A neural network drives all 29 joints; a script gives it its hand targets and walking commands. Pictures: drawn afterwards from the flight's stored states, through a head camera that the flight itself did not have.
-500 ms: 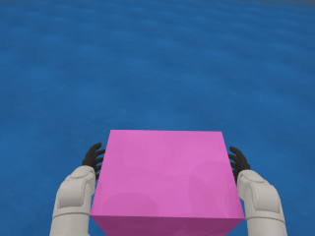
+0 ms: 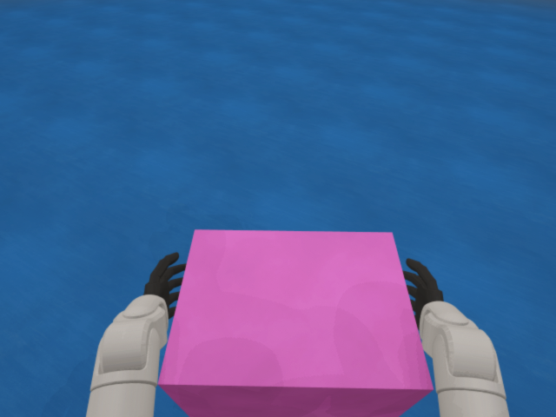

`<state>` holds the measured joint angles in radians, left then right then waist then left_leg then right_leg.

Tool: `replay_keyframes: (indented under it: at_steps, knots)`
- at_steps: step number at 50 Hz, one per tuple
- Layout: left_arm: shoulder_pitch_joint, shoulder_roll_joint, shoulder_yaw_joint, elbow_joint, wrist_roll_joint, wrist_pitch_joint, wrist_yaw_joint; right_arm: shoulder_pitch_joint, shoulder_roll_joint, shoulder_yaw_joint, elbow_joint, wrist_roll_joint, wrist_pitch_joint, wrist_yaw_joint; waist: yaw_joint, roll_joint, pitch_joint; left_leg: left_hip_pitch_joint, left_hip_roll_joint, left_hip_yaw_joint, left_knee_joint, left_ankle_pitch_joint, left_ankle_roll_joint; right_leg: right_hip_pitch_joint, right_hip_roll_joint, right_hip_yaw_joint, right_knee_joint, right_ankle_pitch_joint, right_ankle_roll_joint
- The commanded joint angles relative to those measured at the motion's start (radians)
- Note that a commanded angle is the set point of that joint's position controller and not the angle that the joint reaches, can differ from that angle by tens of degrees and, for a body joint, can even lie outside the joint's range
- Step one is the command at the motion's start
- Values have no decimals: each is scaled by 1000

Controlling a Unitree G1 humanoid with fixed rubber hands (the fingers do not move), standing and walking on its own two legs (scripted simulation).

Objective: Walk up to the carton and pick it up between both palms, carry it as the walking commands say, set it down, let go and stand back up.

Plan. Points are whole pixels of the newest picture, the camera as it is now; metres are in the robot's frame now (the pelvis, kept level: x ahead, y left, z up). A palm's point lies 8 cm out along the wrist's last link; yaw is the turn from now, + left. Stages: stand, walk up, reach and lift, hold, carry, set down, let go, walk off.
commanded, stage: carry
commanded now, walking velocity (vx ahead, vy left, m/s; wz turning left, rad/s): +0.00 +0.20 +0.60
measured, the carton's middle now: (291, 339) +0.28 +0.00 -0.04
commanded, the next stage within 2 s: none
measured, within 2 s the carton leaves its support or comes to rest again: neither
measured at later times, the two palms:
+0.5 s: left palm (48, 362) +0.20 +0.30 +0.06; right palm (348, 321) +0.27 -0.07 +0.05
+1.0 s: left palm out of the picture +0.04 +0.44 +0.07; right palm (213, 334) +0.23 +0.10 +0.07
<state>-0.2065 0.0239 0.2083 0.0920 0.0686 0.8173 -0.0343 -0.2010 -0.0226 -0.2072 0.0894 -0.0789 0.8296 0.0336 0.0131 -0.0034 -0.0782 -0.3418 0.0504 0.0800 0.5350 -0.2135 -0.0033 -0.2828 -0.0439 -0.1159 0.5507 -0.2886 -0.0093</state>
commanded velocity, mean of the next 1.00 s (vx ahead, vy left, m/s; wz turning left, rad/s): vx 0.00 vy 0.20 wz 0.60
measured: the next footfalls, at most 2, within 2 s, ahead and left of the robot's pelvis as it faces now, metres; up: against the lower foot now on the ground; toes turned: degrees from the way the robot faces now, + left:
right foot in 0.62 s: +0.05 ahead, -0.03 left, +0.00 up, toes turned +10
left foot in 1.00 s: -0.09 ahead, +0.33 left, +0.00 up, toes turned +34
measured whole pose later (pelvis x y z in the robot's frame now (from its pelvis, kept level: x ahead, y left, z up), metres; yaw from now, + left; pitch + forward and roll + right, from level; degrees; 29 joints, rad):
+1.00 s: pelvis -0.08 +0.16 -0.01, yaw +28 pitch +3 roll +3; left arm -0.01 -0.07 0.25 -0.49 0.07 1.15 -0.05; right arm -0.07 -0.01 -0.19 -0.41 -0.01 1.17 0.04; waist -0.02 -0.06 -0.06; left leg -0.34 0.03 0.10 0.52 -0.22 -0.04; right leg -0.36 -0.35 -0.15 0.65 -0.29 0.15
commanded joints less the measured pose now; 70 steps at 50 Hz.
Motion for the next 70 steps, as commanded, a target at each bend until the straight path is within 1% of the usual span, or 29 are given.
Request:
replay_keyframes:
  at_steps: [1,4,10,13,15,17,18,20,27,29,30,31,32,34,35,38,46,48,49,50,51,54,55,63,65,66,68,69,70]
  knots:
    - [-559,-678,-534,-168,-186,-39,-145,-564,670,512,-162,189,-48,144,-1,8,-309,125,90,-101,-54,176,36,114,-119,109,-83,186,-24]
    - [-729,-812,-832,-659,-413,96,-127,-748,787,825,-659,450,85,140,-6,-31,-286,52,66,-85,18,154,16,120,-179,131,-49,248,-26]
    - [-328,-776,-702,-527,-310,318,-153,-420,764,745,-525,402,305,183,9,-186,-274,-208,-4,-41,242,-274,4,240,-418,259,-50,678,-130]
    - [-343,-801,-723,-604,-309,340,-162,-416,802,765,-573,413,330,209,-10,-203,-249,-105,-14,-21,99,-135,16,153,-364,131,17,616,-45]
    - [-414,-801,-745,-697,-325,341,-159,-456,822,787,-637,425,326,212,-15,-100,-268,44,-28,-24,-57,19,26,83,-293,32,138,449,26]
    - [-439,-805,-765,-725,-325,351,-155,-429,806,777,-638,405,328,212,-18,277,-248,234,246,-447,-99,594,176,-261,-77,-50,407,-202,107]
    - [-437,-791,-783,-751,-337,352,-158,-400,808,773,-656,407,325,206,-25,302,-218,259,234,-446,-73,721,235,-329,-43,-9,431,-445,93]
    - [-380,-828,-788,-697,-352,345,-171,-379,809,776,-683,393,329,198,-20,160,-278,309,199,-379,-32,685,211,-353,-41,41,480,-359,70]
    - [-331,-830,-785,-718,-388,323,-187,-290,759,775,-775,343,319,169,-20,132,-370,245,136,-367,-48,516,181,-158,19,60,233,-198,33]
    - [-284,-818,-776,-687,-374,326,-194,-250,755,770,-722,323,330,166,7,80,-347,67,88,-308,-7,397,113,66,-8,67,-30,-46,3]
    - [-269,-810,-775,-675,-365,325,-197,-253,755,773,-700,325,332,167,23,-17,-324,-98,30,-259,90,213,47,229,-133,173,-162,79,-16]
    - [-253,-795,-772,-668,-362,328,-197,-265,754,785,-716,336,338,169,7,-295,-305,-278,-91,-158,295,-255,-4,329,-432,479,-184,381,-107]
    - [-199,-786,-762,-645,-346,328,-203,-318,735,797,-745,348,340,173,3,-365,-245,-382,-31,-132,563,-348,-30,233,-600,567,-188,529,-226]
    - [-298,-805,-783,-694,-364,328,-198,-375,761,799,-728,371,332,182,5,-85,-140,-340,1,-164,645,-246,-48,139,-471,398,-188,431,-173]
    - [-308,-796,-780,-719,-359,332,-194,-372,791,808,-712,383,334,185,-1,-69,-130,-338,6,-146,617,-180,-62,140,-412,291,-163,423,-129]
    - [-248,-736,-749,-735,-328,341,-183,-319,774,813,-707,374,332,175,-1,-204,-157,-271,-4,-45,472,-182,-82,164,-343,121,-121,533,-61]
    - [-235,-700,-720,-718,-309,355,-190,-338,769,815,-691,371,343,166,8,-347,-206,-79,-53,87,48,-129,-63,213,-371,17,-41,610,26]
    - [-232,-714,-731,-704,-301,359,-184,-292,768,792,-636,361,345,174,-16,-176,-260,130,-45,40,-184,34,-16,119,-295,-29,141,488,94]
    - [-278,-720,-744,-705,-302,361,-184,-293,778,777,-630,350,342,180,-31,4,-231,247,43,-91,-212,126,31,-98,-255,-21,266,125,102]
    - [-267,-718,-743,-675,-292,362,-184,-284,761,754,-610,336,340,181,-21,292,-232,350,264,-409,-157,615,124,-344,-114,-50,507,-396,124]
    - [-314,-746,-770,-687,-322,361,-189,-270,766,740,-621,335,330,183,-29,365,-240,320,264,-453,-95,789,210,-417,-74,30,587,-531,126]
    - [-341,-848,-815,-693,-363,329,-191,-310,814,761,-704,355,310,190,-17,222,-276,349,131,-248,-28,627,139,-429,-77,66,607,-292,97]
    - [-391,-871,-839,-737,-385,320,-185,-338,822,761,-746,369,300,191,-15,262,-297,328,113,-237,-37,563,135,-410,-61,64,583,-234,93]
    - [-239,-775,-795,-725,-354,322,-189,-183,753,785,-747,319,309,168,-15,130,-341,175,158,-340,-137,321,190,-134,9,65,263,-182,22]
    - [-207,-765,-772,-661,-353,321,-209,-198,742,787,-697,301,315,159,1,31,-318,95,164,-340,-142,222,166,-2,1,83,29,-105,-9]
    - [-215,-765,-757,-617,-352,322,-216,-222,739,781,-659,293,318,157,11,-33,-266,20,125,-305,-132,138,119,75,-28,105,-138,3,-18]
    - [-236,-749,-757,-611,-357,314,-227,-270,732,791,-650,299,314,153,-1,-338,-241,-163,-10,-182,67,-148,20,203,-357,502,-290,39,-114]
    - [-255,-769,-768,-607,-360,303,-230,-331,751,797,-665,326,311,157,5,-302,-156,-59,-21,-131,196,-164,-1,-19,-374,470,-312,-2,-178]
    - [-293,-783,-772,-615,-374,306,-233,-356,773,794,-638,342,312,163,7,-198,-104,-23,-40,-142,234,-156,2,-110,-310,434,-356,-112,-156]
